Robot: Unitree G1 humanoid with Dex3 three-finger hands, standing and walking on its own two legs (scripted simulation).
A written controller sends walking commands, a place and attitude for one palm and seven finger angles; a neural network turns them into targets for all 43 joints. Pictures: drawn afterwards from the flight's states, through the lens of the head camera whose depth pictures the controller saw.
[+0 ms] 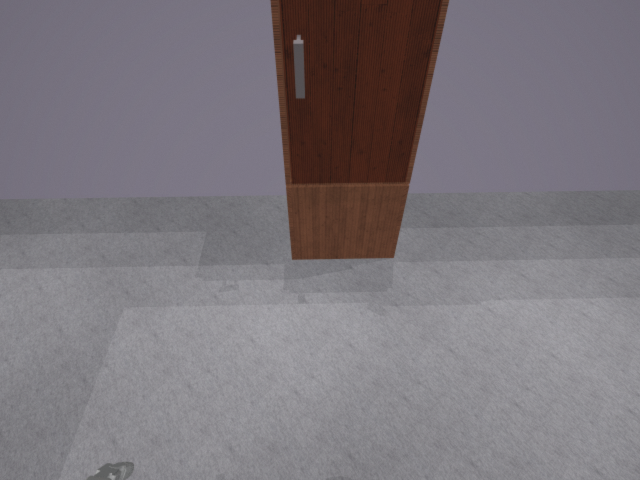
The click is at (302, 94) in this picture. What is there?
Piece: cupboard door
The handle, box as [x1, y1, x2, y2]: [293, 35, 304, 98]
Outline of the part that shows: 297,35 297,39 293,40 296,98 304,97 303,42 300,39 300,35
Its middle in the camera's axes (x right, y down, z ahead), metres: -0.06 -0.44 +0.99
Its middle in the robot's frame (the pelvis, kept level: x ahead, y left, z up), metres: +1.04 +0.11 +0.06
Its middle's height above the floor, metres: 0.83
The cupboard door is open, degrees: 0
